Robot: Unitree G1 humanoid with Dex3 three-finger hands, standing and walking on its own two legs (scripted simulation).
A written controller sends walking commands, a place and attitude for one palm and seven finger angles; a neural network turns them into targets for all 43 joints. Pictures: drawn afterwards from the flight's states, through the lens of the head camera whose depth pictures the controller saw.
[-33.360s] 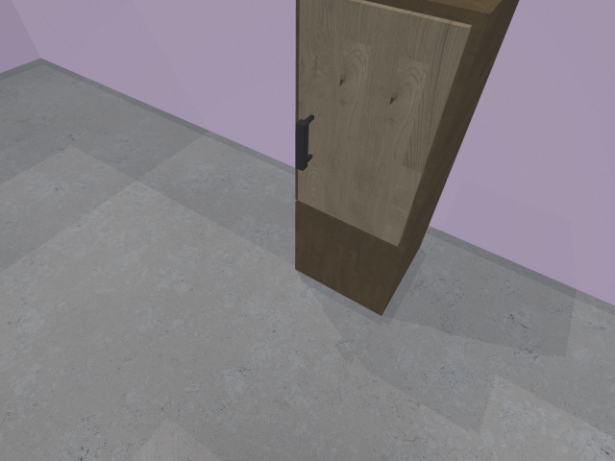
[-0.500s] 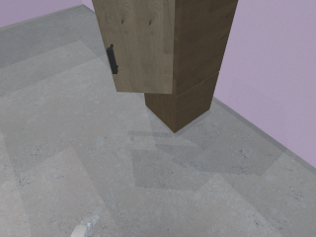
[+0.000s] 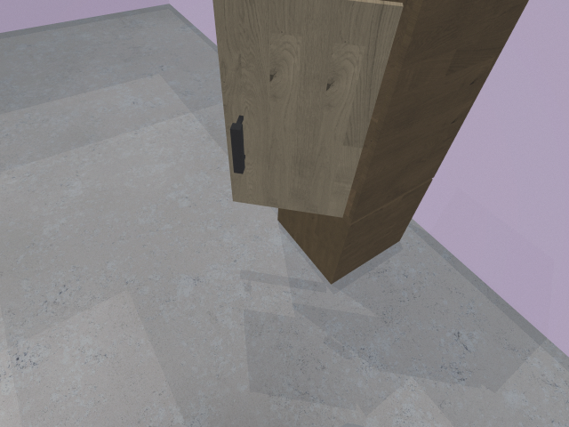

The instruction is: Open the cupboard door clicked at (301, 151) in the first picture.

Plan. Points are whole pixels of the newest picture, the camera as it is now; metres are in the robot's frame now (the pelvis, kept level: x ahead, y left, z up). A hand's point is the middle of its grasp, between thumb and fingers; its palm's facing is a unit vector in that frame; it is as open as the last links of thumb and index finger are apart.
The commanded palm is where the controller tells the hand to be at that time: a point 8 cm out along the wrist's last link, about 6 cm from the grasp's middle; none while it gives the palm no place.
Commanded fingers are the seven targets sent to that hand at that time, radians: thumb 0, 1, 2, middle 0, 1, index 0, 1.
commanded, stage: take the last steps up to it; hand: left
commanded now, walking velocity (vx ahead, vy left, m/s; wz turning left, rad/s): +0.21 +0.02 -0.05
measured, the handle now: (239, 144) +0.74 +0.18 -0.09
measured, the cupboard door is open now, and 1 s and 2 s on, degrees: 47 47 47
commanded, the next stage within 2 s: come to a stop and stand still in 0.18 s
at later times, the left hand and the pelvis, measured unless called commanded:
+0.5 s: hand (202, 365) +0.23 +0.16 -0.16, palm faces +0.02 -0.98 -0.21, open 7.2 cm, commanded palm none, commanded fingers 0.00 0.90 0.90 -0.20 -0.30 -0.20 -0.30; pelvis +0.15 -0.01 +0.01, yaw +0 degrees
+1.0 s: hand (188, 399) +0.18 +0.17 -0.17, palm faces +0.00 -0.97 -0.24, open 7.3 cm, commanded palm none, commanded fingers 0.00 0.90 0.90 -0.20 -0.30 -0.20 -0.30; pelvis +0.16 -0.01 +0.00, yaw -1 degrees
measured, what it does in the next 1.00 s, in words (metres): walks ahead: right foot, then left foot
